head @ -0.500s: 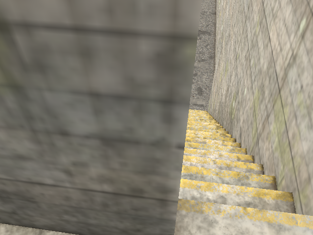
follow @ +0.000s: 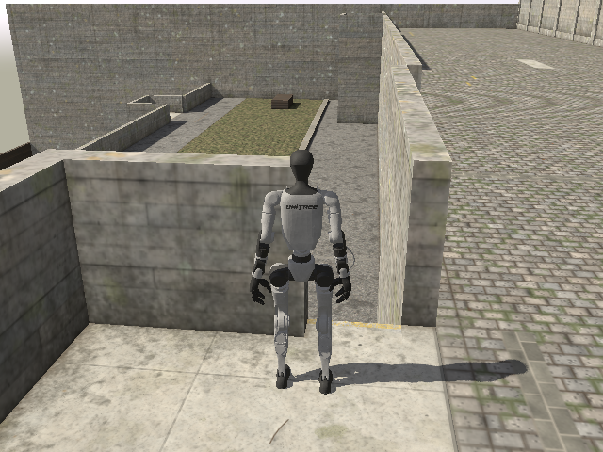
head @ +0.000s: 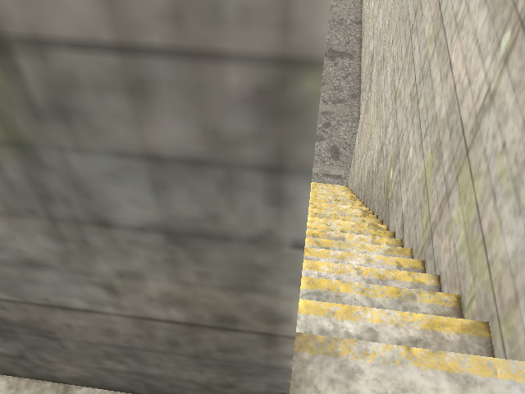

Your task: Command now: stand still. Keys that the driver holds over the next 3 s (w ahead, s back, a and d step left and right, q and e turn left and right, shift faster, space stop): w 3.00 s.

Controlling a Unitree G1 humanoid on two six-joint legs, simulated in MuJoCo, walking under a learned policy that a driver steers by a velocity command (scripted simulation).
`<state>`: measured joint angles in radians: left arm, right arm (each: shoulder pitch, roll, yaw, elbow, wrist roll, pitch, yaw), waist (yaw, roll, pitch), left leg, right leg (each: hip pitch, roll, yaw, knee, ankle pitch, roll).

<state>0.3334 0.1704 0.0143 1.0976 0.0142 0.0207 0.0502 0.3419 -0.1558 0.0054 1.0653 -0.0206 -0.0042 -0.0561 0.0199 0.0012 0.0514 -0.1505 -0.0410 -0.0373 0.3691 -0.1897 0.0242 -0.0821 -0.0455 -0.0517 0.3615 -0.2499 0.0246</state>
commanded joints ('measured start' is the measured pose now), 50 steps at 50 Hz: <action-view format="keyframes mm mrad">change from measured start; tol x2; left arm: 1 87 89 14 -7 0 -3 3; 50 87 84 20 -12 -3 -9 6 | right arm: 1 86 -78 -13 -9 0 -3 -2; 50 97 -64 -21 15 -1 2 -6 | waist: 1 0 2 49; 50 -2 5 55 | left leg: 1 -6 112 -97 -58 152 37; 50 4 114 -82 -64 162 19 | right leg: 1 -59 -75 62 -66 94 -34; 50 -40 -69 68 -79 118 -46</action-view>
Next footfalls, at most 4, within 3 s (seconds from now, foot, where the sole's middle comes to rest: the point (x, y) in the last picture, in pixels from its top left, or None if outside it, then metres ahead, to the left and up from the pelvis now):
none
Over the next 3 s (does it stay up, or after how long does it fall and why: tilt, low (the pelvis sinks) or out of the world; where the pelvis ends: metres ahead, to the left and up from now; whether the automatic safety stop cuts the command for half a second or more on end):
stays up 0.01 -0.03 0.00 its command is cut before an obstacle from the start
